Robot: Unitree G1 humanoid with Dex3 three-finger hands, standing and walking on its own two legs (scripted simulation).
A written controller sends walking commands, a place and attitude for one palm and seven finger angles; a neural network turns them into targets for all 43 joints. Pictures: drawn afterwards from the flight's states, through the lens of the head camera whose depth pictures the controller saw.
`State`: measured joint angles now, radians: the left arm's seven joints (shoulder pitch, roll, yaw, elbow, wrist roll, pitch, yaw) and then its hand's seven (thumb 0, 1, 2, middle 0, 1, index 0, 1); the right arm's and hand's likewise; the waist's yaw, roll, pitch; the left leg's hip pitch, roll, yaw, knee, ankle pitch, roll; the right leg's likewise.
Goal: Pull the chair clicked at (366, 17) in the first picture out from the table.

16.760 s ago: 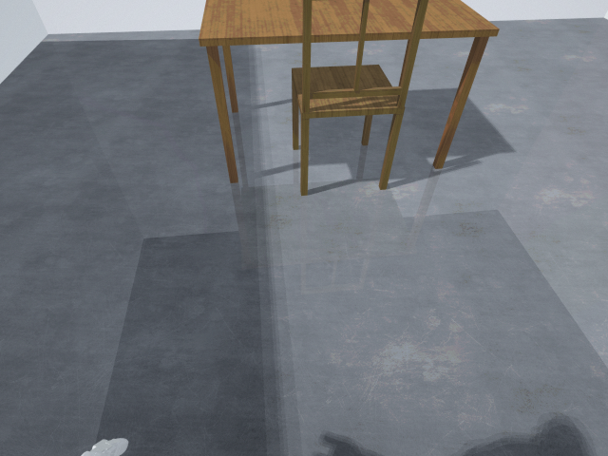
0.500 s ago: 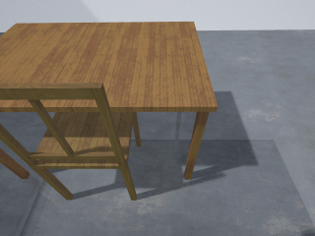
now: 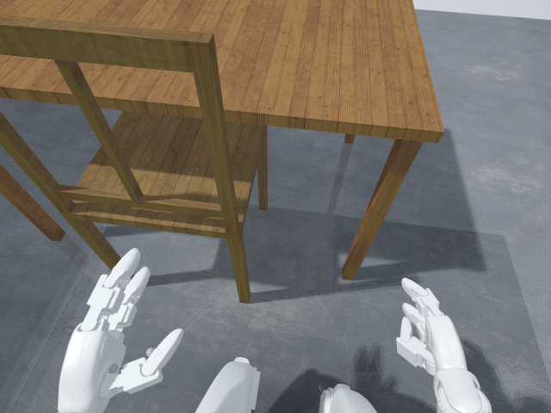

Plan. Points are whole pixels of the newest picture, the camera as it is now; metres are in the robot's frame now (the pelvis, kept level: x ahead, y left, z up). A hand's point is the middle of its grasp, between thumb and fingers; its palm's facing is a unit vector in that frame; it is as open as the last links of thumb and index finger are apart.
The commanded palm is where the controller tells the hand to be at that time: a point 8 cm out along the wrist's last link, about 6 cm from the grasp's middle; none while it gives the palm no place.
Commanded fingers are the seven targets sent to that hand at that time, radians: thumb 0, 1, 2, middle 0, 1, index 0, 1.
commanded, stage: raise the hand toward the chair's back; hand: left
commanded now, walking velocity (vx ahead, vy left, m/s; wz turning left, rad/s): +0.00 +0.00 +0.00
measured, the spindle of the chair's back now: (108, 142) +0.50 +0.38 +0.05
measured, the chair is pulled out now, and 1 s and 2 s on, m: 0.00 0.00 0.00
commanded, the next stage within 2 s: aim the fingers beside a spindle in 1.50 s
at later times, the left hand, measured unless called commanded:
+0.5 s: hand (162, 321) +0.21 +0.18 +0.05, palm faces -0.08 -1.00 -0.05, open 15.0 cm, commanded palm +0.19 +0.25 +0.07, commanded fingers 0.00 -0.41 0.34 -0.07 -0.09 -0.07 -0.09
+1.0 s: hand (127, 276) +0.25 +0.23 +0.08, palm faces +0.02 -1.00 -0.06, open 16.9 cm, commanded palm +0.24 +0.28 +0.08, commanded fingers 0.00 -0.50 0.30 -0.06 -0.08 -0.06 -0.08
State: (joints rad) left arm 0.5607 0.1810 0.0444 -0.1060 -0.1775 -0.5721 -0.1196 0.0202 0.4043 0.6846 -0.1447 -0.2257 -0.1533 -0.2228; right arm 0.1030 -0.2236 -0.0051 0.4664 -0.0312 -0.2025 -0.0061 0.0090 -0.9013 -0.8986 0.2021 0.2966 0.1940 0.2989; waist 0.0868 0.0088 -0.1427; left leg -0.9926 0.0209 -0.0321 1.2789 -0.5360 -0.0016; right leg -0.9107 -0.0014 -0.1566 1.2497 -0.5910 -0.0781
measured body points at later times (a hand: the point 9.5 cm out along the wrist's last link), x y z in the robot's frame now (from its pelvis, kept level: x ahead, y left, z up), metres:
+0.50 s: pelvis -0.01 +0.02 +0.01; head +0.05 +0.02 +0.45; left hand +0.21 +0.23 +0.06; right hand +0.15 -0.24 -0.07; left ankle +0.05 +0.12 -0.63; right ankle +0.02 -0.08 -0.63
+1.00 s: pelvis +0.01 +0.03 +0.03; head +0.08 +0.04 +0.47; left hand +0.24 +0.28 +0.08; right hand +0.19 -0.20 -0.05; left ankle +0.05 +0.12 -0.63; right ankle +0.02 -0.08 -0.63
